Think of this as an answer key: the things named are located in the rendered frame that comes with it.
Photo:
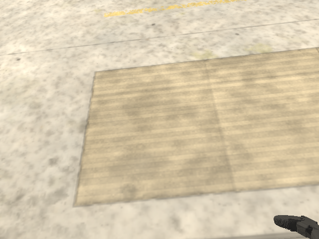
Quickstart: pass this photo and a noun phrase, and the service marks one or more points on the robot right hand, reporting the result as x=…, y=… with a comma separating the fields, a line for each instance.
x=300, y=224

